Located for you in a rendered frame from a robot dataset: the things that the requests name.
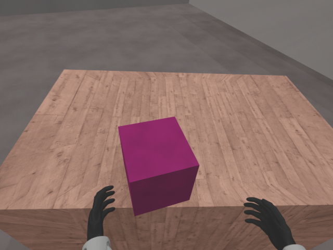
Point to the left robot hand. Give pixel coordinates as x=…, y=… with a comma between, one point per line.
x=97, y=215

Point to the left robot forearm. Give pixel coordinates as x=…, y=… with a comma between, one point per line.
x=98, y=243

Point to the right robot hand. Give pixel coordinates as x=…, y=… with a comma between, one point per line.
x=271, y=222

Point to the pedestal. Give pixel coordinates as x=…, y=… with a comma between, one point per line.
x=252, y=135

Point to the carton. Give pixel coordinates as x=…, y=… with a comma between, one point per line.
x=160, y=166

